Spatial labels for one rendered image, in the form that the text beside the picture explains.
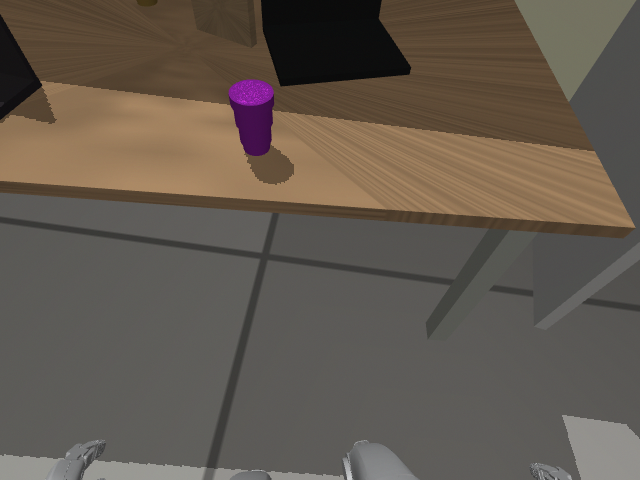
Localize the table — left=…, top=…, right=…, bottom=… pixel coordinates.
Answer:
left=0, top=0, right=636, bottom=341

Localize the right robot hand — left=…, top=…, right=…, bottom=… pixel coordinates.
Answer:
left=529, top=463, right=572, bottom=480

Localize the left robot hand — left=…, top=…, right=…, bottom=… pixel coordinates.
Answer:
left=45, top=440, right=106, bottom=480

